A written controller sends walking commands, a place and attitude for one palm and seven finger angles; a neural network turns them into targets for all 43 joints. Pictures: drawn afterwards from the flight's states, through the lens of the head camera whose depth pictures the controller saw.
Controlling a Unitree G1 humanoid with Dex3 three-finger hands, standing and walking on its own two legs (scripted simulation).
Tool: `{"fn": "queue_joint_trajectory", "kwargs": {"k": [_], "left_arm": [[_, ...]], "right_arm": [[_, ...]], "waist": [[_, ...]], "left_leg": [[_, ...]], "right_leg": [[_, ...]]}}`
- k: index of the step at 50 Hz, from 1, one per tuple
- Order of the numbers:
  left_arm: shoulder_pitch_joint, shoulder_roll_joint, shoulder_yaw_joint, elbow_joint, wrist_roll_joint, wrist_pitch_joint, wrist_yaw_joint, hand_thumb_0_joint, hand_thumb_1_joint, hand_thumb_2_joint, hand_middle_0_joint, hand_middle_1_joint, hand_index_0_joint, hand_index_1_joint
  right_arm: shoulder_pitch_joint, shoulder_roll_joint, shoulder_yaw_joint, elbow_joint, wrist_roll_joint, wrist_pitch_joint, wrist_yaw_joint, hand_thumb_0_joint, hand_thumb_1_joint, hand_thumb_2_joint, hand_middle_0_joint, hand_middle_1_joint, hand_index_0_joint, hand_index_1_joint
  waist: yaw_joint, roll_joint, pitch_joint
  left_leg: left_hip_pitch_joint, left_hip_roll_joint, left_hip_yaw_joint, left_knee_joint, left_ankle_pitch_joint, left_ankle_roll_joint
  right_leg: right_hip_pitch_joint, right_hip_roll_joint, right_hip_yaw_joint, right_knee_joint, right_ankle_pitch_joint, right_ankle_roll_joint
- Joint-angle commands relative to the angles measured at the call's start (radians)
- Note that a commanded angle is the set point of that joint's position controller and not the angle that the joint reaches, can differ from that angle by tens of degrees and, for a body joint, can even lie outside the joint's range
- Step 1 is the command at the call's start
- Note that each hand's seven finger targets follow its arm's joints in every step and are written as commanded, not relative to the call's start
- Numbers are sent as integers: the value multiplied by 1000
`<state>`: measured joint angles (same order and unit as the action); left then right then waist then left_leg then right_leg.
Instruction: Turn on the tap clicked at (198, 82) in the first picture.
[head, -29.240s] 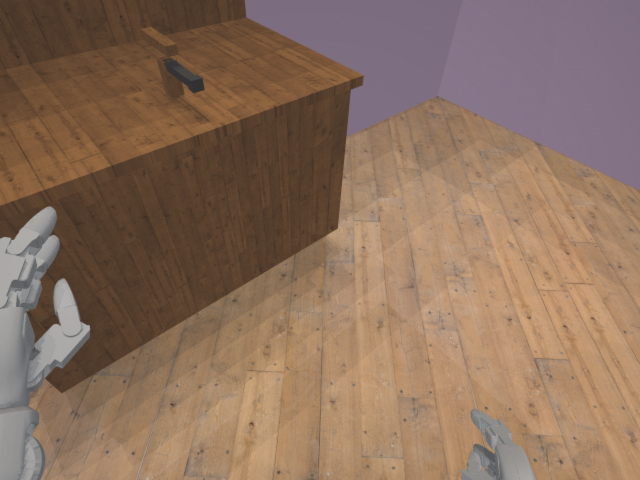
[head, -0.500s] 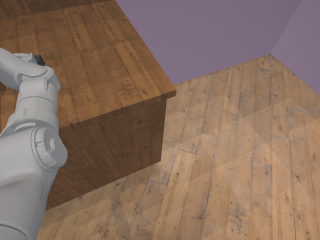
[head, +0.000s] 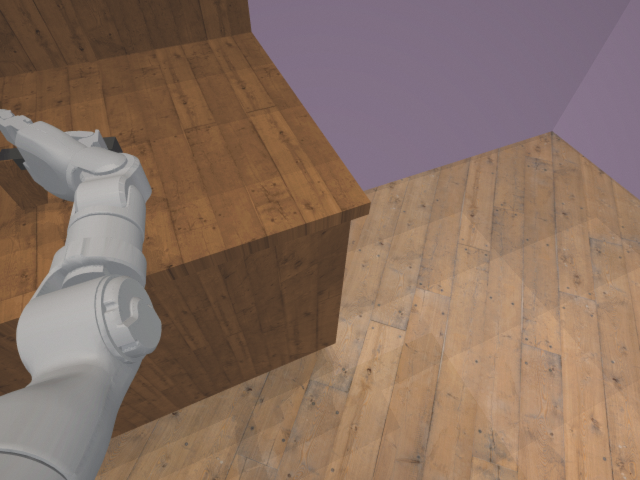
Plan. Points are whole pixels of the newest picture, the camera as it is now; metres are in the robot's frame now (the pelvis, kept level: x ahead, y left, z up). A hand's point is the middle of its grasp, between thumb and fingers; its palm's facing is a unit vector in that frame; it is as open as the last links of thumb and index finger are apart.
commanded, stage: lift the hand up off the lever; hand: left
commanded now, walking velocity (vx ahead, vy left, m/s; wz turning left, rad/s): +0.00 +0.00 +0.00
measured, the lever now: (109, 150) +0.57 +0.27 +0.09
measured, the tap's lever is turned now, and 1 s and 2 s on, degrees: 75 75 75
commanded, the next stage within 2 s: draw the hand back beside the body in 0.04 s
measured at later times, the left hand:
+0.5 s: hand (88, 204) +0.40 +0.22 +0.16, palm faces +0.36 -0.92 -0.18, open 7.7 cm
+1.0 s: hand (3, 327) +0.25 +0.24 +0.18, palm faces +0.34 -0.92 -0.21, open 7.5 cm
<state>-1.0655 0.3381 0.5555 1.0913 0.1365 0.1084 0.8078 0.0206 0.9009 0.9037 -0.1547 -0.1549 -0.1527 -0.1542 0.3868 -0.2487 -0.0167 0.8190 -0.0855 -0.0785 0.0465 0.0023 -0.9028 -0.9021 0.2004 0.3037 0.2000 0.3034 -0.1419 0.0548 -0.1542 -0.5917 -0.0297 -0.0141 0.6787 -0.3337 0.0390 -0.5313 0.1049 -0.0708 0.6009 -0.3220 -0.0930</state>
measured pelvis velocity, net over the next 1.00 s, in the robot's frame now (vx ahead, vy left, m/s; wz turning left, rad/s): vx -0.04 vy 0.01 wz -0.04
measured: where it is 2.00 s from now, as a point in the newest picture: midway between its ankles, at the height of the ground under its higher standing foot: outside the picture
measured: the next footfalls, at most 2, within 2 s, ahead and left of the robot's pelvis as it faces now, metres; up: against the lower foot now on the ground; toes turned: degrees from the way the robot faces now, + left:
none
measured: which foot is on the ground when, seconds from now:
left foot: down 0.00-1.00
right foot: down 0.00-1.00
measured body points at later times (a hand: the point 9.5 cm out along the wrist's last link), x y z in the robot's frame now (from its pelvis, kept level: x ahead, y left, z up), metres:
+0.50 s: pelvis -0.01 +0.00 +0.02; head -0.02 -0.02 +0.47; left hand +0.38 +0.27 +0.17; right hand +0.04 -0.27 -0.10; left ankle -0.01 +0.09 -0.72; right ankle -0.03 -0.06 -0.72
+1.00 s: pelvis -0.04 +0.01 +0.03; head -0.08 -0.01 +0.47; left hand +0.23 +0.28 +0.20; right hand +0.14 -0.22 -0.05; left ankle -0.01 +0.09 -0.72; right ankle -0.03 -0.06 -0.72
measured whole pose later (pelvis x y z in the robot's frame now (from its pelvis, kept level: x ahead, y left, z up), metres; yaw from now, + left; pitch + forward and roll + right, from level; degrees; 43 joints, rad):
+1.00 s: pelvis -0.04 +0.01 +0.03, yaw -2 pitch -6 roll +0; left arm -0.02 0.32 0.22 0.07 -0.10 -0.10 0.10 0.02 0.89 0.90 -0.19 -0.26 -0.19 -0.26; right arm 0.17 -0.22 0.05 0.64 0.03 -0.09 -0.07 0.01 -0.90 -0.90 0.20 0.30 0.20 0.30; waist 0.04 0.06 0.01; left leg -0.10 -0.04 0.03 0.37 -0.17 0.05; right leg -0.07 0.10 -0.01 0.33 -0.16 -0.08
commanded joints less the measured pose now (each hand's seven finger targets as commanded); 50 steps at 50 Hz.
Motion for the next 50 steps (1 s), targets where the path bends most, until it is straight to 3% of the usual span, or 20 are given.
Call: {"fn": "queue_joint_trajectory", "kwargs": {"k": [1, 4, 7, 8, 9, 11, 14, 15, 17, 18, 19, 21, 24, 28, 30, 33, 36, 39, 43, 50], "left_arm": [[-578, 211, -90, -273, 56, -62, 24, 0, 900, 900, -150, -150, -150, -150], [-548, 179, -104, -276, 54, -67, 23, 0, 900, 900, -150, -150, -150, -150], [-524, 167, -102, -246, 30, -55, 11, 0, 900, 900, -150, -150, -150, -150], [-415, 151, -257, -307, 58, -57, -147, 0, 900, 900, -151, -153, -151, -153], [-386, 175, -230, -366, 30, -64, -225, 0, 900, 900, -152, -156, -152, -156], [-301, 187, -239, -439, -13, -71, -325, 0, 900, 900, -154, -162, -154, -162], [-63, 188, -211, -478, -137, -101, -505, 0, 900, 900, -157, -171, -157, -171], [2, 232, -150, -510, -186, -111, -545, 0, 900, 900, -158, -174, -158, -174], [75, 270, -86, -618, -231, -113, -550, 0, 900, 900, -160, -180, -160, -180], [191, 475, -91, -541, -160, -131, -590, 0, 900, 900, -161, -183, -161, -183], [174, 450, -105, -600, -177, -155, -617, 0, 900, 900, -162, -186, -162, -186], [180, 409, -154, -724, -190, -194, -650, 0, 900, 900, -164, -192, -164, -192], [174, 330, -239, -882, -206, -238, -678, 0, 900, 900, -167, -201, -167, -201], [233, 180, -368, -896, -213, -252, -694, 0, 900, 900, -171, -213, -171, -213], [285, 146, -395, -844, -217, -251, -694, 0, 900, 900, -173, -219, -173, -219], [372, 189, -351, -824, -220, -252, -694, 0, 900, 900, -176, -228, -176, -228], [435, 210, -319, -920, -226, -265, -696, 0, 900, 900, -179, -237, -179, -237], [509, 252, -263, -1041, -230, -276, -695, 0, 900, 900, -182, -246, -182, -246], [595, 262, -224, -1204, -231, -283, -693, 0, 900, 900, -186, -258, -186, -258], [842, 148, -283, -1296, -240, -277, -700, 0, 900, 900, -193, -279, -193, -279]], "right_arm": [[96, -154, -57, -50, -7, -23, -8, 0, -900, -900, 200, 300, 200, 300], [97, -153, -62, -43, -10, -24, -7, 0, -900, -900, 200, 300, 200, 300], [93, -156, -60, -45, -6, -18, -9, 0, -900, -900, 200, 300, 200, 300], [106, -177, -69, -72, 5, 6, -30, 0, -900, -900, 200, 300, 200, 300], [113, -176, -72, -97, 25, 10, -44, 0, -900, -900, 200, 300, 200, 300], [103, -166, -62, -126, 47, 12, -64, 0, -900, -900, 200, 300, 200, 300], [73, -155, -44, -161, 79, 20, -91, 0, -900, -900, 200, 300, 200, 300], [55, -158, -39, -175, 89, 18, -100, 0, -900, -900, 200, 300, 200, 300], [1, -146, -30, -210, 103, 16, -113, 0, -900, -900, 200, 300, 200, 300], [-12, -168, -25, -201, 113, 26, -97, 0, -900, -900, 200, 300, 200, 300], [-42, -150, -18, -229, 118, 28, -93, 0, -900, -900, 200, 300, 200, 300], [-98, -148, -19, -262, 128, 15, -95, 0, -900, -900, 200, 300, 200, 300], [-158, -146, -22, -287, 138, -10, -102, 0, -900, -900, 200, 300, 200, 300], [-195, -143, -25, -275, 146, -33, -107, 0, -900, -900, 200, 300, 200, 300], [-210, -141, -18, -263, 147, -36, -110, 0, -900, -900, 200, 300, 200, 300], [-238, -145, -14, -262, 147, -30, -116, 0, -900, -900, 200, 300, 200, 300], [-293, -126, -1, -288, 142, -31, -118, 0, -900, -900, 200, 300, 200, 300], [-324, -115, 8, -306, 133, -35, -123, 0, -900, -900, 200, 300, 200, 300], [-349, -105, 15, -323, 122, -47, -126, 0, -900, -900, 200, 300, 200, 300], [-359, -94, 16, -324, 112, -70, -120, 0, -900, -900, 200, 300, 200, 300]], "waist": [[-16, 41, -349], [-11, 72, -373], [-9, 36, -366], [-22, 15, -382], [1, 41, -448], [37, 42, -461], [80, -71, -324], [105, -105, -301], [150, -91, -263], [149, 12, -253], [158, 30, -196], [150, 13, -172], [125, 20, -137], [99, 3, -51], [98, -16, 21], [117, -88, 30], [143, -89, -23], [166, -7, -56], [176, 68, -18], [172, -12, 88]], "left_leg": [[235, 48, -48, -16, 428, -21], [298, 55, -61, -5, 510, -39], [267, 49, -52, -7, 482, -39], [305, 42, -40, -8, 524, -36], [358, 42, -29, -18, 564, -29], [381, 41, -22, -43, 580, -21], [319, 41, -16, -98, 504, -11], [288, 36, -9, -118, 449, -7], [257, 25, 7, -147, 367, -2], [294, 35, 36, -183, 336, -1], [289, 31, 29, -207, 336, -2], [328, 35, 32, -225, 327, 1], [419, 44, 29, -251, 315, 5], [477, 43, 27, -279, 232, 11], [465, 40, 14, -301, 148, 10], [447, 31, 12, -314, 82, 16], [457, 27, 13, -324, 106, 12], [496, 31, 8, -341, 148, 2], [510, 36, 1, -367, 162, -11], [511, 44, -8, -401, 123, -11]], "right_leg": [[139, -72, 56, -34, 398, 81], [101, -64, 47, -23, 387, 74], [132, -69, 51, -27, 401, 78], [189, -65, 75, -16, 479, 67], [232, -68, 81, -29, 535, 67], [307, -65, 94, -50, 595, 69], [398, -68, 99, -87, 645, 73], [449, -74, 108, -100, 671, 81], [507, -89, 125, -120, 673, 91], [543, -125, 154, -112, 675, 97], [540, -120, 144, -128, 636, 87], [536, -116, 153, -157, 602, 88], [468, -102, 154, -209, 513, 84], [364, -84, 142, -265, 341, 76], [319, -77, 135, -290, 220, 69], [335, -82, 137, -321, 136, 69], [411, -93, 141, -314, 161, 69], [454, -90, 135, -309, 206, 60], [464, -82, 125, -327, 210, 51], [445, -71, 113, -358, 158, 54]]}}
